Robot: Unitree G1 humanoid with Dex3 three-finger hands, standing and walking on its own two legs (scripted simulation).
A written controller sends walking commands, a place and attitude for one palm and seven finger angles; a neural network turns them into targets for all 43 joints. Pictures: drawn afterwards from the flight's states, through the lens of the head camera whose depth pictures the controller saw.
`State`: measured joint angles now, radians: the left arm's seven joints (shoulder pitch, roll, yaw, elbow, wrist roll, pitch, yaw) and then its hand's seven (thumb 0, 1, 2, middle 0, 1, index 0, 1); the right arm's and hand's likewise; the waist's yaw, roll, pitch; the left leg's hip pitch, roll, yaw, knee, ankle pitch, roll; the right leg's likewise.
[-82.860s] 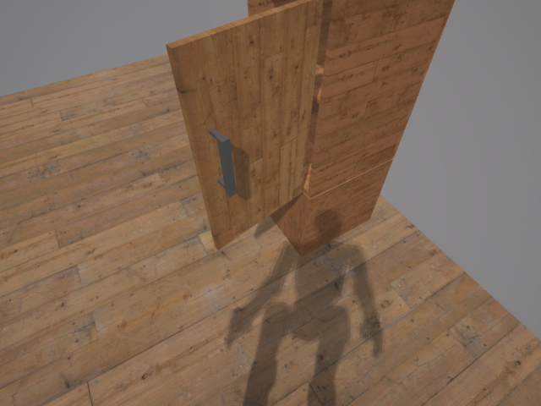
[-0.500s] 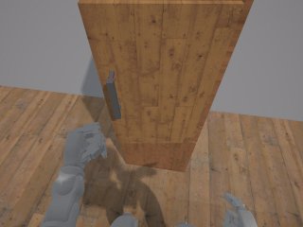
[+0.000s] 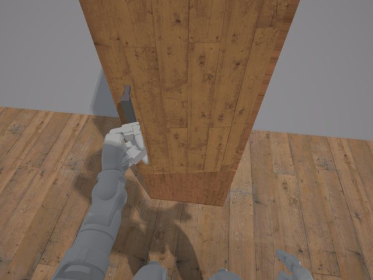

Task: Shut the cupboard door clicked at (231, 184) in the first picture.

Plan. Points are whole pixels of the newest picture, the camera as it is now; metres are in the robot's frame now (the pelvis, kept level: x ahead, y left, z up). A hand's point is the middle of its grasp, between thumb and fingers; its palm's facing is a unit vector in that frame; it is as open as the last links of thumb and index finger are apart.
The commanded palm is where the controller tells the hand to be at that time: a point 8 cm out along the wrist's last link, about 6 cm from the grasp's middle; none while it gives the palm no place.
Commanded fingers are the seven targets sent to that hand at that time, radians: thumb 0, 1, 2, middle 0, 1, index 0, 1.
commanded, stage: bring the fist close to the handle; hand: left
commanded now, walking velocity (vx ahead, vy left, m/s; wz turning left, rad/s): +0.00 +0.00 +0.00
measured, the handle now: (133, 117) +0.47 +0.14 +0.06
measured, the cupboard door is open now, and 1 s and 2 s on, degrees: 9 3 0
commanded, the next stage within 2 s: push the door shut along its arc in 0.30 s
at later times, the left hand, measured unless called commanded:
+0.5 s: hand (144, 150) +0.38 +0.10 +0.06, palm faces +0.02 -1.00 -0.02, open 3.1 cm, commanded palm +0.36 +0.16 +0.06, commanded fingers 0.00 0.90 0.90 -1.30 -1.50 -1.30 -1.50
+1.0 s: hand (145, 128) +0.43 +0.10 +0.07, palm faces -0.09 -0.99 -0.04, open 3.1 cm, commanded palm +0.43 +0.14 +0.06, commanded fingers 0.00 0.90 0.90 -1.30 -1.50 -1.30 -1.50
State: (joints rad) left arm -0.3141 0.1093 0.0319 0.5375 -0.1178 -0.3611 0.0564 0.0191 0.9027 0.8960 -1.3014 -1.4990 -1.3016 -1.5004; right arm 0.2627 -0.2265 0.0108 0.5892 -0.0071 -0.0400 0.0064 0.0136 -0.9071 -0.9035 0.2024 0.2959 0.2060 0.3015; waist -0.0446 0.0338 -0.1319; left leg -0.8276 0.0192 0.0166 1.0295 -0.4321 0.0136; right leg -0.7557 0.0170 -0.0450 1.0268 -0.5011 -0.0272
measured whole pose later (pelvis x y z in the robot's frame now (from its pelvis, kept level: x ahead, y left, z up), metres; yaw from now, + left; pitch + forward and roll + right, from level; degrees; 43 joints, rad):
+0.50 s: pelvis +0.00 +0.00 +0.00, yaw +0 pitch +13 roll +0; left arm -0.33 0.12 0.05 0.61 -0.12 -0.42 0.05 0.02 0.90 0.90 -1.30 -1.50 -1.30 -1.50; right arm 0.27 -0.24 0.00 0.60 0.00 -0.02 0.00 0.01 -0.91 -0.90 0.20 0.30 0.21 0.30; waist -0.05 0.04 -0.13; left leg -0.82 0.02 0.02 1.01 -0.42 0.01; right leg -0.75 0.02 -0.04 1.01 -0.49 -0.03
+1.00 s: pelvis -0.01 +0.00 -0.01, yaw +0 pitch +16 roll -1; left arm -0.69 0.22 0.13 0.99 -0.13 -0.46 -0.10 0.02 0.90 0.90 -1.35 -1.50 -1.30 -1.50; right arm 0.34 -0.25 -0.01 0.66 0.00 -0.01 0.01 0.01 -0.91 -0.90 0.20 0.30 0.21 0.30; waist -0.09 0.04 -0.13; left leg -0.93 0.02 0.00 1.06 -0.42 0.01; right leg -0.85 0.02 -0.06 1.06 -0.49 -0.03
